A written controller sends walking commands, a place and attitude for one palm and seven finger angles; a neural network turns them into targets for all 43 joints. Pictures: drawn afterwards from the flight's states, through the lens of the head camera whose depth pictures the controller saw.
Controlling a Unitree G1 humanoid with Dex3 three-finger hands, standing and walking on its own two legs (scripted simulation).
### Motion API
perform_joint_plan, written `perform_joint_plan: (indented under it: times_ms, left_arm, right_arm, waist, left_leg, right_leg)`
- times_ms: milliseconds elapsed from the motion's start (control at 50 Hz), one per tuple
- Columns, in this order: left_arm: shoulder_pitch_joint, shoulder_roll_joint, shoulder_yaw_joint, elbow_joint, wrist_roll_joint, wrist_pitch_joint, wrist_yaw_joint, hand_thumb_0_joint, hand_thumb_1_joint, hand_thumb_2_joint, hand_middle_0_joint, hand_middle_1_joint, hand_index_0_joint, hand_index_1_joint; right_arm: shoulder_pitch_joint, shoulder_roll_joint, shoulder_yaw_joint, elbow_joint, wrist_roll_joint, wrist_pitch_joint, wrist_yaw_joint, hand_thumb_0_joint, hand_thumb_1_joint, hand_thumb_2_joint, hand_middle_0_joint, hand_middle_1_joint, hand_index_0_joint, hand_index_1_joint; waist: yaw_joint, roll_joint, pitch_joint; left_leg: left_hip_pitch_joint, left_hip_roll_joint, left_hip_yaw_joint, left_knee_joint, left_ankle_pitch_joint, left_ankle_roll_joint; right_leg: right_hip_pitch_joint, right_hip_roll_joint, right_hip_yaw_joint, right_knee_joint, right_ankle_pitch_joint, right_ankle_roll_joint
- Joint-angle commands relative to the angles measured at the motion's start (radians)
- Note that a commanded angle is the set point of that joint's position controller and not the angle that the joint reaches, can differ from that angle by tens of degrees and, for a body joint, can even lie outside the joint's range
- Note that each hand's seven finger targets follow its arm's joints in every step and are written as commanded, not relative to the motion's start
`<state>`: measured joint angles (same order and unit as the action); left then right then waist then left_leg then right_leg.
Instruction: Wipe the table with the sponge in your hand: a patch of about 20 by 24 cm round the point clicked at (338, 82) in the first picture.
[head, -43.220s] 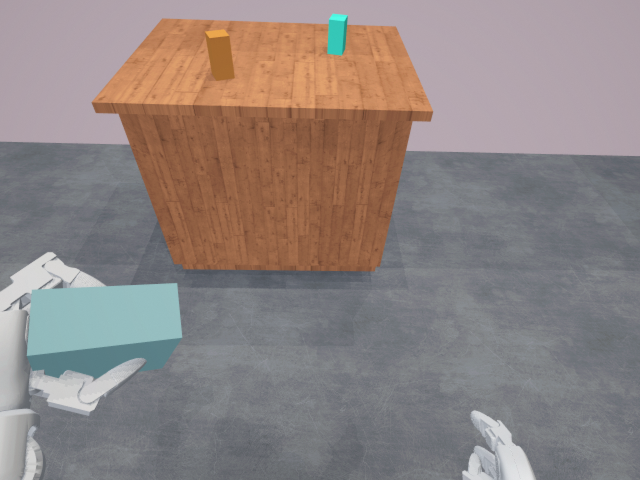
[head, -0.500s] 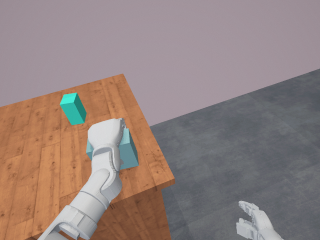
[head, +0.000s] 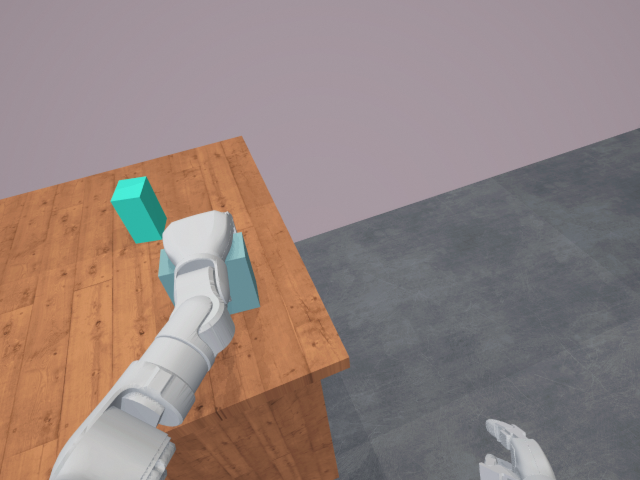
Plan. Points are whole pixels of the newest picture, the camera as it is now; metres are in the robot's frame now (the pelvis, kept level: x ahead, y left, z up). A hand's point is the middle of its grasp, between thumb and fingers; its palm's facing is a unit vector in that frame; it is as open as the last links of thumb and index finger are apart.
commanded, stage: wipe forward along the third lane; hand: left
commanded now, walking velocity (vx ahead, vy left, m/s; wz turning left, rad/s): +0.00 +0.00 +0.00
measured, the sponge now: (215, 287) +0.37 +0.19 +0.04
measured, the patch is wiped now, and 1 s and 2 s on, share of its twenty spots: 0.90 1.00 1.00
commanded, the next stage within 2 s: wipe back along the third lane in 0.58 s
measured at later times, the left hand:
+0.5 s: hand (199, 243) +0.42 +0.22 +0.08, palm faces -0.04 -0.05 -1.00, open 9.5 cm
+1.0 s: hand (198, 242) +0.42 +0.22 +0.08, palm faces +0.00 -0.03 -1.00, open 9.5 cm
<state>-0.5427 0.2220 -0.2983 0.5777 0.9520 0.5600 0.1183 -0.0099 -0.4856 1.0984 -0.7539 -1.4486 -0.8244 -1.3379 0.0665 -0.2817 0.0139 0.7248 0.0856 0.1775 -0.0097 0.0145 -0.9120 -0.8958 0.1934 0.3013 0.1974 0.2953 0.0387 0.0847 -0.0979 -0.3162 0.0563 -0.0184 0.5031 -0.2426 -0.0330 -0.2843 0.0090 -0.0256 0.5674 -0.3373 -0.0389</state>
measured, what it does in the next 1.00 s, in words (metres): stands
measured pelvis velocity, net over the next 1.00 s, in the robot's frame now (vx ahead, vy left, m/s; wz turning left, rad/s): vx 0.01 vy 0.04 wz -0.01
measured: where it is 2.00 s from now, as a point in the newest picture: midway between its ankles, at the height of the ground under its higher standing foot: outside the picture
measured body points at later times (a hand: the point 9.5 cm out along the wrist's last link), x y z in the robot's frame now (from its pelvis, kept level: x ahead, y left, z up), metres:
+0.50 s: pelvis +0.00 +0.02 +0.00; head +0.01 -0.01 +0.45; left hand +0.42 +0.22 +0.14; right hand +0.15 -0.23 -0.13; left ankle +0.01 +0.17 -0.73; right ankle -0.03 -0.09 -0.73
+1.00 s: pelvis +0.01 +0.04 +0.00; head +0.01 +0.01 +0.45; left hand +0.42 +0.22 +0.13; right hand +0.14 -0.21 -0.14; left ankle +0.01 +0.17 -0.73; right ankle -0.03 -0.09 -0.73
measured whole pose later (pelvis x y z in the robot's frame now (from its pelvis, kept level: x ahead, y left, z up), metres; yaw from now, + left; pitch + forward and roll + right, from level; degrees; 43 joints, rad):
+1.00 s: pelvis +0.01 +0.04 +0.00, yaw +0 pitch +7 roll +0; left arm -0.74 0.21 -0.28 0.87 0.94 0.52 0.24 -0.01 -0.47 1.10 -0.73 -1.48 -0.79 -1.39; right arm 0.14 -0.25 -0.01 0.78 0.07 0.20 0.03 0.01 -0.91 -0.90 0.19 0.30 0.20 0.30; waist 0.01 0.07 -0.12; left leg -0.39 0.03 0.00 0.52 -0.25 -0.02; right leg -0.32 -0.02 -0.01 0.51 -0.30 0.01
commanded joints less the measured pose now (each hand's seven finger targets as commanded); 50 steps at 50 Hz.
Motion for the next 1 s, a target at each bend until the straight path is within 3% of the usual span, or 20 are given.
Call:
perform_joint_plan:
  times_ms: [0, 80, 240, 300, 320, 360, 400, 460, 480, 540, 560, 640, 680, 720, 760, 820, 860, 880, 940, 980]
  left_arm:
    - [-0.243, 0.182, 0.083, 0.005, 0.024, -0.009, 0.021, 0.000, 0.100, 1.300, -1.200, -1.600, -1.200, -1.600]
    - [-0.312, 0.181, 0.073, 0.032, 0.026, -0.023, 0.021, 0.000, 0.100, 1.300, -1.200, -1.600, -1.200, -1.600]
    - [-0.367, 0.229, 0.114, 0.118, 0.034, -0.055, 0.033, 0.000, 0.100, 1.300, -1.200, -1.600, -1.200, -1.600]
    - [-0.381, 0.207, 0.101, 0.131, 0.033, -0.066, 0.037, 0.000, 0.100, 1.300, -1.200, -1.600, -1.200, -1.600]
    - [-0.390, 0.226, 0.114, 0.149, 0.038, -0.068, 0.040, 0.000, 0.100, 1.300, -1.200, -1.600, -1.200, -1.600]
    - [-0.434, 0.185, 0.087, 0.149, 0.032, -0.076, 0.040, 0.000, 0.100, 1.300, -1.200, -1.600, -1.200, -1.600]
    - [-0.440, 0.249, 0.129, 0.193, 0.040, -0.078, 0.048, 0.000, 0.100, 1.300, -1.200, -1.600, -1.200, -1.600]
    - [-0.506, 0.199, 0.094, 0.216, 0.040, -0.089, 0.052, 0.000, 0.100, 1.300, -1.200, -1.600, -1.200, -1.600]
    - [-0.491, 0.227, 0.118, 0.241, 0.045, -0.092, 0.058, 0.000, 0.100, 1.300, -1.200, -1.600, -1.200, -1.600]
    - [-0.499, 0.189, 0.097, 0.251, 0.046, -0.101, 0.069, 0.000, 0.100, 1.300, -1.200, -1.600, -1.200, -1.600]
    - [-0.536, 0.172, 0.087, 0.252, 0.045, -0.107, 0.069, 0.000, 0.100, 1.300, -1.200, -1.600, -1.200, -1.600]
    - [-0.572, 0.205, 0.116, 0.326, 0.048, -0.112, 0.094, 0.000, 0.100, 1.300, -1.200, -1.600, -1.200, -1.600]
    - [-0.566, 0.169, 0.093, 0.321, 0.040, -0.115, 0.099, 0.000, 0.100, 1.300, -1.200, -1.600, -1.200, -1.600]
    - [-0.505, 0.152, 0.096, 0.331, 0.038, -0.111, 0.103, 0.000, 0.100, 1.300, -1.200, -1.600, -1.200, -1.600]
    - [-0.515, 0.080, 0.048, 0.289, 0.025, -0.109, 0.098, 0.000, 0.100, 1.300, -1.200, -1.600, -1.200, -1.600]
    - [-0.470, 0.101, 0.069, 0.292, 0.012, -0.090, 0.110, 0.000, 0.100, 1.300, -1.200, -1.600, -1.200, -1.600]
    - [-0.469, 0.026, 0.019, 0.242, -0.010, -0.079, 0.104, 0.000, 0.100, 1.300, -1.200, -1.600, -1.200, -1.600]
    - [-0.436, 0.050, 0.034, 0.256, -0.009, -0.065, 0.107, 0.000, 0.100, 1.300, -1.200, -1.600, -1.200, -1.600]
    - [-0.402, 0.026, 0.008, 0.215, -0.007, -0.038, 0.099, 0.000, 0.100, 1.300, -1.200, -1.600, -1.200, -1.600]
    - [-0.397, -0.019, -0.030, 0.191, -0.015, -0.023, 0.088, 0.000, 0.100, 1.300, -1.200, -1.600, -1.200, -1.600]
  right_arm:
    - [-0.154, -0.100, -0.036, -0.142, -0.003, -0.045, -0.010, 0.000, -0.900, -0.900, 0.200, 0.300, 0.200, 0.300]
    - [-0.138, -0.102, -0.037, -0.136, -0.003, -0.040, -0.009, 0.000, -0.900, -0.900, 0.200, 0.300, 0.200, 0.300]
    - [-0.097, -0.109, -0.042, -0.118, -0.008, -0.037, -0.010, 0.000, -0.900, -0.900, 0.200, 0.300, 0.200, 0.300]
    - [-0.088, -0.108, -0.046, -0.118, -0.008, -0.035, -0.007, 0.000, -0.900, -0.900, 0.200, 0.300, 0.200, 0.300]
    - [-0.081, -0.110, -0.046, -0.111, -0.008, -0.033, -0.007, 0.000, -0.900, -0.900, 0.200, 0.300, 0.200, 0.300]
    - [-0.072, -0.105, -0.050, -0.113, -0.007, -0.034, -0.004, 0.000, -0.900, -0.900, 0.200, 0.300, 0.200, 0.300]
    - [-0.066, -0.115, -0.048, -0.099, -0.010, -0.032, -0.009, 0.000, -0.900, -0.900, 0.200, 0.300, 0.200, 0.300]
    - [-0.049, -0.106, -0.052, -0.090, -0.011, -0.035, -0.004, 0.000, -0.900, -0.900, 0.200, 0.300, 0.200, 0.300]
    - [-0.038, -0.113, -0.053, -0.083, -0.013, -0.035, -0.004, 0.000, -0.900, -0.900, 0.200, 0.300, 0.200, 0.300]
    - [-0.031, -0.108, -0.056, -0.083, -0.018, -0.033, 0.001, 0.000, -0.900, -0.900, 0.200, 0.300, 0.200, 0.300]
    - [-0.028, -0.105, -0.058, -0.077, -0.017, -0.033, 0.002, 0.000, -0.900, -0.900, 0.200, 0.300, 0.200, 0.300]
    - [-0.006, -0.111, -0.058, -0.056, -0.023, -0.035, 0.003, 0.000, -0.900, -0.900, 0.200, 0.300, 0.200, 0.300]
    - [-0.011, -0.105, -0.060, -0.061, -0.022, -0.036, 0.006, 0.000, -0.900, -0.900, 0.200, 0.300, 0.200, 0.300]
    - [-0.009, -0.104, -0.064, -0.064, -0.024, -0.035, 0.014, 0.000, -0.900, -0.900, 0.200, 0.300, 0.200, 0.300]
    - [-0.025, -0.094, -0.065, -0.076, -0.018, -0.032, 0.019, 0.000, -0.900, -0.900, 0.200, 0.300, 0.200, 0.300]
    - [-0.037, -0.100, -0.064, -0.071, -0.018, -0.028, 0.023, 0.000, -0.900, -0.900, 0.200, 0.300, 0.200, 0.300]
    - [-0.057, -0.089, -0.064, -0.084, -0.012, -0.029, 0.029, 0.000, -0.900, -0.900, 0.200, 0.300, 0.200, 0.300]
    - [-0.060, -0.095, -0.064, -0.078, -0.013, -0.025, 0.031, 0.000, -0.900, -0.900, 0.200, 0.300, 0.200, 0.300]
    - [-0.086, -0.093, -0.060, -0.089, -0.011, -0.017, 0.036, 0.000, -0.900, -0.900, 0.200, 0.300, 0.200, 0.300]
    - [-0.101, -0.090, -0.058, -0.094, -0.007, -0.014, 0.040, 0.000, -0.900, -0.900, 0.200, 0.300, 0.200, 0.300]
  waist:
    - [0.002, -0.197, -0.181]
    - [-0.014, -0.176, -0.169]
    - [-0.016, -0.178, -0.201]
    - [-0.023, -0.165, -0.198]
    - [-0.024, -0.166, -0.194]
    - [-0.035, -0.177, -0.210]
    - [-0.032, -0.166, -0.190]
    - [-0.046, -0.150, -0.215]
    - [-0.038, -0.148, -0.222]
    - [-0.040, -0.130, -0.247]
    - [-0.055, -0.144, -0.248]
    - [-0.058, -0.157, -0.234]
    - [-0.053, -0.123, -0.247]
    - [-0.040, -0.144, -0.260]
    - [-0.048, -0.137, -0.264]
    - [-0.034, -0.148, -0.248]
    - [-0.038, -0.139, -0.262]
    - [-0.030, -0.136, -0.238]
    - [-0.021, -0.129, -0.239]
    - [-0.029, -0.146, -0.216]
  left_leg:
    - [0.055, -0.086, 0.071, -0.010, 0.168, 0.068]
    - [0.053, -0.082, 0.068, -0.013, 0.167, 0.069]
    - [0.041, -0.081, 0.069, -0.014, 0.179, 0.068]
    - [0.051, -0.079, 0.067, -0.015, 0.188, 0.070]
    - [0.043, -0.078, 0.064, -0.017, 0.179, 0.068]
    - [0.047, -0.077, 0.062, -0.019, 0.193, 0.069]
    - [0.040, -0.077, 0.063, -0.022, 0.170, 0.069]
    - [0.050, -0.075, 0.057, -0.021, 0.189, 0.068]
    - [0.051, -0.072, 0.055, -0.019, 0.192, 0.067]
    - [0.059, -0.071, 0.060, -0.010, 0.215, 0.067]
    - [0.060, -0.068, 0.053, -0.009, 0.227, 0.065]
    - [0.046, -0.063, 0.050, -0.012, 0.196, 0.066]
    - [0.059, -0.062, 0.049, -0.013, 0.204, 0.064]
    - [0.063, -0.062, 0.051, -0.009, 0.223, 0.065]
    - [0.070, -0.060, 0.045, -0.015, 0.229, 0.062]
    - [0.073, -0.059, 0.048, -0.020, 0.206, 0.064]
    - [0.083, -0.061, 0.046, -0.023, 0.226, 0.064]
    - [0.084, -0.060, 0.046, -0.023, 0.214, 0.064]
    - [0.091, -0.064, 0.048, -0.024, 0.215, 0.064]
    - [0.096, -0.064, 0.041, -0.027, 0.214, 0.064]
  right_leg:
    - [0.078, 0.004, 0.023, -0.114, 0.388, 0.006]
    - [0.062, 0.005, 0.017, -0.115, 0.383, 0.005]
    - [0.072, 0.005, 0.011, -0.115, 0.403, 0.005]
    - [0.058, 0.008, 0.000, -0.117, 0.397, 0.003]
    - [0.051, 0.008, 0.000, -0.117, 0.383, 0.002]
    - [0.054, 0.010, -0.009, -0.114, 0.395, 0.001]
    - [0.036, 0.010, -0.004, -0.124, 0.355, 0.002]
    - [0.026, 0.012, -0.016, -0.116, 0.364, -0.003]
    - [0.024, 0.014, -0.017, -0.111, 0.359, -0.005]
    - [0.024, 0.014, -0.018, -0.107, 0.394, -0.006]
    - [0.019, 0.016, -0.023, -0.103, 0.404, -0.008]
    - [-0.015, 0.019, -0.028, -0.103, 0.351, -0.005]
    - [-0.015, 0.021, -0.030, -0.103, 0.339, -0.008]
    - [0.001, 0.022, -0.030, -0.104, 0.366, -0.009]
    - [0.000, 0.024, -0.036, -0.104, 0.360, -0.012]
    - [0.001, 0.026, -0.036, -0.114, 0.335, -0.010]
    - [0.015, 0.026, -0.041, -0.111, 0.355, -0.013]
    - [0.009, 0.028, -0.040, -0.115, 0.337, -0.013]
    - [0.018, 0.027, -0.042, -0.117, 0.342, -0.016]
    - [0.011, 0.030, -0.050, -0.116, 0.332, -0.018]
